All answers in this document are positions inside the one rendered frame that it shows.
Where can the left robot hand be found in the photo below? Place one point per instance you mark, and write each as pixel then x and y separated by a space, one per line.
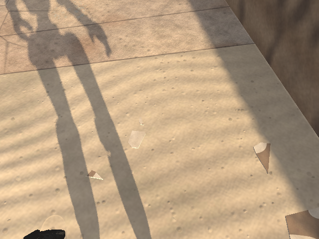
pixel 47 234

